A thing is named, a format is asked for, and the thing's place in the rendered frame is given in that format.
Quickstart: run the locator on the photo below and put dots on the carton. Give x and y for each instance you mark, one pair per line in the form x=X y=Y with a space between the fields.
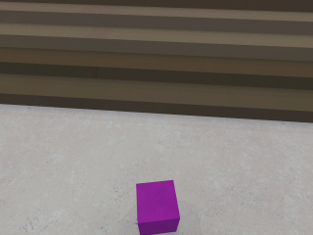
x=157 y=207

